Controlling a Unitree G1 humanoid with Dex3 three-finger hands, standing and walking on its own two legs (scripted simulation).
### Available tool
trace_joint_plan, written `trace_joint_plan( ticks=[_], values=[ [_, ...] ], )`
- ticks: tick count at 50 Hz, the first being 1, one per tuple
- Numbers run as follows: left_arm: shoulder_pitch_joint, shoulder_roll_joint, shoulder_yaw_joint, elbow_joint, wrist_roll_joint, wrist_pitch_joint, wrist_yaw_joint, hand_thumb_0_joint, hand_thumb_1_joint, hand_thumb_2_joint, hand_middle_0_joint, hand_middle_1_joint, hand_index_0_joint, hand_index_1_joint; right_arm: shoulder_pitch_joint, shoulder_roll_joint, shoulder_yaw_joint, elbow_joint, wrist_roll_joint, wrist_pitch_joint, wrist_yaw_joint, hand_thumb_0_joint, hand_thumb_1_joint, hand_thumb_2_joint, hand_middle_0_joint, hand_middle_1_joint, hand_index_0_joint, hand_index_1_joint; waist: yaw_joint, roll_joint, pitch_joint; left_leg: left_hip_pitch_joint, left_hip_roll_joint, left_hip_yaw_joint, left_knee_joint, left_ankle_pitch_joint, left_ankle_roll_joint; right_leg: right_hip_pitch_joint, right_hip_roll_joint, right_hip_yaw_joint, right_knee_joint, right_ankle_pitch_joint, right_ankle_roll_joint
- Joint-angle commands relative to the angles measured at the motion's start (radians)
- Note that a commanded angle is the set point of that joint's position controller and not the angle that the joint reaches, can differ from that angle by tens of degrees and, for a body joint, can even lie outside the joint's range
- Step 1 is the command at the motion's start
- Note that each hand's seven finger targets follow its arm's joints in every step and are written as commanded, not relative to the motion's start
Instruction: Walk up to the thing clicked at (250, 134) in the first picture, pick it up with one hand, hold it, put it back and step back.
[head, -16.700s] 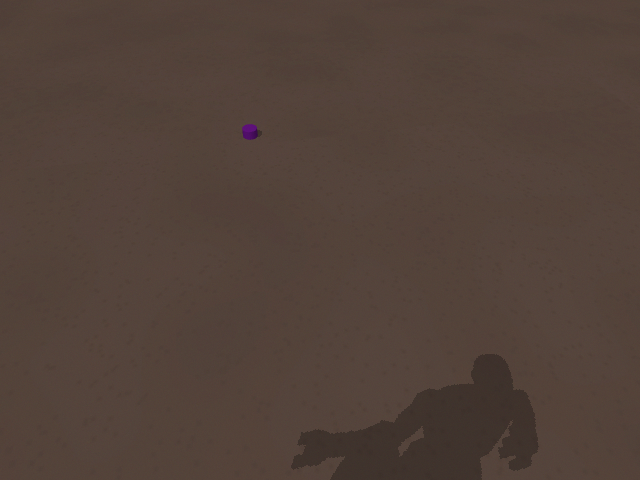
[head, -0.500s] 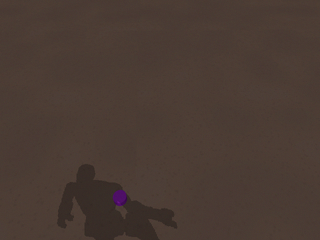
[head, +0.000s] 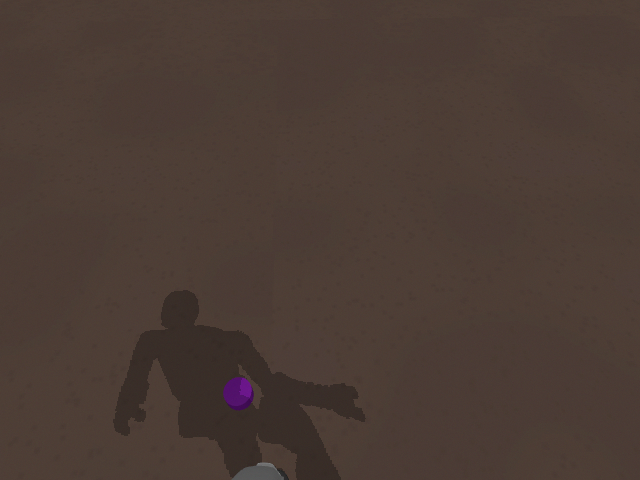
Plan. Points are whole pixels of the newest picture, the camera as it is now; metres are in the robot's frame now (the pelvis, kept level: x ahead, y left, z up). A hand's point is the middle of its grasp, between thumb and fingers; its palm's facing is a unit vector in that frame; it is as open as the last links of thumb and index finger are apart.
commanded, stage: walk up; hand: left
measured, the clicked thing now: (238, 393) +0.43 +0.25 -0.74
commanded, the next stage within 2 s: stand in 1.68 s
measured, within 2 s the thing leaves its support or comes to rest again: neither
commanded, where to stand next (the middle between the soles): +0.05 +0.02 m, yaw -1 degrees
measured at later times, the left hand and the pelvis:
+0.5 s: hand out of the picture +0.05 +0.28 -0.14, palm faces -0.04 -0.90 -0.43, open 7.3 cm; pelvis +0.00 +0.00 +0.00, yaw -1 degrees
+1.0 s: hand out of the picture +0.09 +0.26 -0.13, palm faces +0.00 -0.94 -0.34, open 7.3 cm; pelvis -0.01 +0.01 +0.02, yaw +0 degrees
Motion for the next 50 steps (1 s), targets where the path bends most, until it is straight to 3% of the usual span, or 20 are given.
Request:
trace_joint_plan(
  ticks=[1, 2, 5, 10, 13, 14, 15, 16, 17, 20, 24, 26, 27, 28, 29, 31, 34, 36, 39, 50],
  values=[
    [0.037, 0.149, 0.039, -0.077, -0.054, -0.003, 0.020, 0.000, 0.900, 0.900, -0.200, -0.300, -0.200, -0.300, 0.069, -0.251, -0.063, -0.068, -0.002, -0.038, -0.037, 0.000, -0.900, -0.900, 0.200, 0.300, 0.200, 0.300, -0.051, 0.134, -0.295, 0.377, 0.294, -0.370, -0.175, 0.554, 0.204, -0.218, 0.049, 0.052, 0.359, 0.071, -0.012],
    [0.042, 0.191, 0.050, -0.037, -0.042, 0.020, 0.027, 0.000, 0.900, 0.900, -0.200, -0.300, -0.200, -0.300, 0.026, -0.254, -0.059, -0.071, 0.017, -0.038, -0.039, 0.000, -0.900, -0.900, 0.200, 0.300, 0.200, 0.300, -0.043, 0.144, -0.292, 0.242, 0.348, -0.436, -0.191, 0.433, 0.271, -0.139, 0.029, 0.125, 0.451, -0.253, -0.022],
    [0.026, 0.203, 0.051, 0.001, -0.028, 0.034, 0.018, 0.000, 0.900, 0.900, -0.200, -0.300, -0.200, -0.300, -0.110, -0.220, -0.045, -0.095, 0.002, -0.017, -0.046, 0.000, -0.900, -0.900, 0.200, 0.300, 0.200, 0.300, -0.003, 0.119, -0.164, 0.076, 0.234, -0.253, -0.232, 0.029, 0.181, -0.166, -0.004, 0.132, 0.411, -0.222, -0.035],
    [0.041, 0.194, 0.067, 0.034, -0.004, 0.022, 0.009, 0.000, 0.900, 0.900, -0.200, -0.300, -0.200, -0.300, -0.090, -0.229, -0.057, -0.106, -0.004, 0.003, -0.029, 0.000, -0.900, -0.900, 0.200, 0.300, 0.200, 0.300, -0.025, 0.151, -0.190, 0.122, 0.218, -0.228, -0.177, 0.090, 0.167, -0.171, 0.012, 0.017, 0.194, -0.105, -0.006],
    [0.092, 0.179, 0.074, 0.039, 0.017, 0.014, 0.013, 0.000, 0.900, 0.900, -0.200, -0.300, -0.200, -0.300, -0.143, -0.214, -0.060, -0.127, 0.009, 0.021, -0.026, 0.000, -0.900, -0.900, 0.200, 0.300, 0.200, 0.300, 0.019, 0.127, -0.210, 0.033, 0.196, -0.184, -0.079, 0.057, 0.112, -0.072, -0.006, 0.021, -0.009, 0.078, -0.034],
    [0.067, 0.217, 0.085, 0.021, 0.029, 0.008, 0.014, 0.000, 0.900, 0.900, -0.200, -0.300, -0.200, -0.300, -0.127, -0.176, -0.050, -0.130, 0.016, 0.025, -0.025, 0.000, -0.900, -0.900, 0.200, 0.300, 0.200, 0.300, 0.009, 0.009, -0.168, -0.024, 0.132, -0.139, -0.007, -0.008, 0.061, -0.099, -0.079, 0.151, -0.133, 0.036, -0.068],
    [0.021, 0.301, 0.103, -0.008, 0.037, 0.000, 0.013, 0.000, 0.900, 0.900, -0.200, -0.300, -0.200, -0.300, -0.159, -0.133, -0.041, -0.144, 0.022, 0.029, -0.024, 0.000, -0.900, -0.900, 0.200, 0.300, 0.200, 0.300, 0.015, -0.194, -0.096, -0.145, -0.041, -0.044, 0.167, -0.245, -0.009, -0.170, -0.295, 0.472, -0.270, 0.028, -0.153],
    [-0.069, 0.360, 0.109, -0.046, 0.044, -0.003, 0.012, 0.000, 0.900, 0.900, -0.200, -0.300, -0.200, -0.300, -0.174, -0.170, -0.057, -0.140, 0.015, 0.037, -0.036, 0.000, -0.900, -0.900, 0.200, 0.300, 0.200, 0.300, 0.009, -0.239, -0.067, -0.068, -0.078, -0.087, 0.394, -0.431, -0.022, -0.332, -0.431, 0.572, -0.297, 0.099, -0.283],
    [-0.104, 0.317, 0.103, -0.068, 0.039, -0.012, 0.015, 0.000, 0.900, 0.900, -0.200, -0.300, -0.200, -0.300, -0.144, -0.178, -0.061, -0.132, 0.014, 0.040, -0.035, 0.000, -0.900, -0.900, 0.200, 0.300, 0.200, 0.300, -0.013, -0.171, -0.050, -0.068, -0.073, -0.143, 0.489, -0.423, -0.020, -0.314, -0.417, 0.515, -0.244, 0.266, -0.304],
    [-0.134, 0.235, 0.087, -0.072, 0.035, -0.019, 0.018, 0.000, 0.900, 0.900, -0.200, -0.300, -0.200, -0.300, -0.069, -0.145, -0.050, -0.110, 0.027, 0.019, -0.033, 0.000, -0.900, -0.900, 0.200, 0.300, 0.200, 0.300, -0.032, -0.153, -0.140, -0.079, -0.077, -0.121, 0.482, -0.340, -0.025, -0.129, -0.266, 0.237, -0.109, 0.618, -0.224],
    [-0.070, 0.230, 0.081, -0.078, 0.032, -0.013, 0.013, 0.000, 0.900, 0.900, -0.200, -0.300, -0.200, -0.300, -0.079, -0.135, -0.030, -0.100, 0.012, -0.009, -0.031, 0.000, -0.900, -0.900, 0.200, 0.300, 0.200, 0.300, 0.012, -0.228, -0.207, -0.012, -0.035, -0.003, 0.038, -0.335, -0.027, 0.075, -0.241, 0.201, 0.010, 0.681, -0.179],
    [-0.086, 0.232, 0.072, -0.079, 0.009, 0.003, 0.009, 0.000, 0.900, 0.900, -0.200, -0.300, -0.200, -0.300, -0.031, -0.128, -0.033, -0.063, -0.001, -0.026, -0.035, 0.000, -0.900, -0.900, 0.200, 0.300, 0.200, 0.300, -0.022, -0.193, -0.211, 0.177, -0.039, 0.015, -0.244, -0.030, -0.008, -0.011, -0.191, 0.135, 0.123, 0.691, -0.114],
    [-0.082, 0.197, 0.059, -0.080, 0.001, 0.007, 0.007, 0.000, 0.900, 0.900, -0.200, -0.300, -0.200, -0.300, -0.009, -0.165, -0.044, -0.053, -0.010, -0.036, -0.040, 0.000, -0.900, -0.900, 0.200, 0.300, 0.200, 0.300, -0.028, -0.137, -0.244, 0.312, 0.037, -0.114, -0.220, 0.183, 0.029, -0.124, -0.144, 0.108, 0.188, 0.574, -0.057],
    [-0.060, 0.137, 0.042, -0.088, -0.011, 0.011, 0.002, 0.000, 0.900, 0.900, -0.200, -0.300, -0.200, -0.300, -0.034, -0.225, -0.050, -0.066, -0.013, -0.047, -0.044, 0.000, -0.900, -0.900, 0.200, 0.300, 0.200, 0.300, 0.001, 0.013, -0.256, 0.391, 0.212, -0.345, -0.188, 0.301, 0.094, -0.288, -0.054, 0.070, 0.199, 0.293, -0.008],
    [-0.091, 0.185, 0.054, -0.056, -0.009, 0.020, 0.011, 0.000, 0.900, 0.900, -0.200, -0.300, -0.200, -0.300, -0.061, -0.277, -0.051, -0.065, 0.010, -0.048, -0.042, 0.000, -0.900, -0.900, 0.200, 0.300, 0.200, 0.300, -0.025, 0.091, -0.241, 0.218, 0.300, -0.388, -0.170, 0.264, 0.215, -0.174, -0.051, 0.065, 0.193, -0.120, -0.008],
    [-0.096, 0.178, 0.051, -0.035, -0.004, 0.012, 0.005, 0.000, 0.900, 0.900, -0.200, -0.300, -0.200, -0.300, -0.114, -0.223, -0.025, -0.056, 0.014, -0.051, -0.038, 0.000, -0.900, -0.900, 0.200, 0.300, 0.200, 0.300, 0.009, 0.066, -0.205, 0.176, 0.217, -0.261, -0.144, 0.233, 0.165, -0.120, -0.054, 0.079, 0.113, -0.077, -0.030],
    [-0.087, 0.228, 0.055, 0.014, 0.001, -0.016, 0.006, 0.000, 0.900, 0.900, -0.200, -0.300, -0.200, -0.300, -0.111, -0.169, -0.001, -0.029, 0.031, -0.038, -0.038, 0.000, -0.900, -0.900, 0.200, 0.300, 0.200, 0.300, -0.001, 0.019, -0.199, 0.106, 0.057, -0.101, -0.037, 0.217, 0.007, 0.011, -0.139, 0.171, -0.127, 0.405, -0.064],
    [-0.171, 0.242, 0.048, 0.006, 0.000, -0.012, -0.002, 0.000, 0.900, 0.900, -0.200, -0.300, -0.200, -0.300, -0.062, -0.160, 0.003, 0.011, 0.026, -0.029, -0.037, 0.000, -0.900, -0.900, 0.200, 0.300, 0.200, 0.300, -0.043, -0.016, -0.185, 0.182, 0.037, -0.095, -0.128, -0.021, 0.004, -0.089, -0.176, 0.188, -0.120, 0.282, -0.087],
    [-0.189, 0.203, 0.033, 0.044, -0.004, -0.005, -0.005, 0.000, 0.900, 0.900, -0.200, -0.300, -0.200, -0.300, -0.126, -0.183, 0.004, 0.031, 0.020, -0.037, -0.032, 0.000, -0.900, -0.900, 0.200, 0.300, 0.200, 0.300, -0.017, -0.009, -0.136, 0.163, 0.088, -0.142, -0.194, 0.033, 0.025, -0.084, -0.101, 0.108, -0.147, 0.244, -0.041],
    [-0.249, 0.188, 0.032, 0.130, 0.000, -0.013, -0.010, 0.000, 0.900, 0.900, -0.200, -0.300, -0.200, -0.300, -0.144, -0.163, 0.016, 0.111, 0.018, -0.039, -0.031, 0.000, -0.900, -0.900, 0.200, 0.300, 0.200, 0.300, -0.030, -0.038, -0.160, 0.217, 0.079, -0.097, -0.260, 0.060, -0.004, -0.019, -0.121, 0.117, -0.264, 0.285, -0.030]
  ],
)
